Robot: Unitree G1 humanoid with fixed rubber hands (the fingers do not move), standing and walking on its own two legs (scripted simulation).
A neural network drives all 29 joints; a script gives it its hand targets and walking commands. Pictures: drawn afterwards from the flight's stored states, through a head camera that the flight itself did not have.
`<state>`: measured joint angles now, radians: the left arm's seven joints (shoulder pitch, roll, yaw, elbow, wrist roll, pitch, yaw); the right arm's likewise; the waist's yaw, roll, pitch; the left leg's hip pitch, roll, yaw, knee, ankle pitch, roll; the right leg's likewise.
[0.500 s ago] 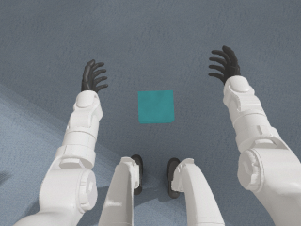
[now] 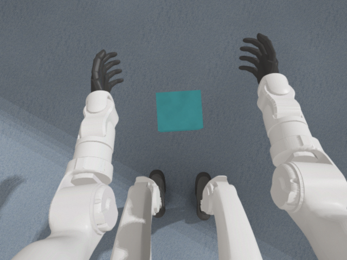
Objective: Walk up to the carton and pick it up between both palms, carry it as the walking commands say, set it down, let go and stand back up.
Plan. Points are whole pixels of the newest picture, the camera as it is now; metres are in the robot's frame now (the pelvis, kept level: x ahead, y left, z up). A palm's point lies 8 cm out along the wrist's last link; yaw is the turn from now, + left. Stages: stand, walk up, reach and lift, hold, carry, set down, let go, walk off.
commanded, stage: reach and lift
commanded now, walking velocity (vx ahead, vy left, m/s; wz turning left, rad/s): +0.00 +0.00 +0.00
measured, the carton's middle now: (178, 112) +0.46 +0.00 -0.54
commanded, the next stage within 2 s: none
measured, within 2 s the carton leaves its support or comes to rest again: neither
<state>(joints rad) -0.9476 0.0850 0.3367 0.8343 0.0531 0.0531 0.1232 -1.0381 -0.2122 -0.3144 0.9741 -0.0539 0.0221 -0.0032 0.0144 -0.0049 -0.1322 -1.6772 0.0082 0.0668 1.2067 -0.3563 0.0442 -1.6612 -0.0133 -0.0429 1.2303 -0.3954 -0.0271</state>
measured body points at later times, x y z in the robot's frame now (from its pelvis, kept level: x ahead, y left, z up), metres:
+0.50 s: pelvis -0.04 -0.01 -0.15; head +0.29 -0.01 +0.16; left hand +0.48 +0.17 -0.29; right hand +0.50 -0.18 -0.28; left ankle +0.07 +0.10 -0.59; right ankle +0.06 -0.11 -0.59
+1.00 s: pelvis -0.05 -0.01 -0.24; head +0.31 -0.02 +0.02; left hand +0.48 +0.17 -0.43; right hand +0.49 -0.18 -0.43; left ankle +0.07 +0.10 -0.59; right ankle +0.06 -0.11 -0.59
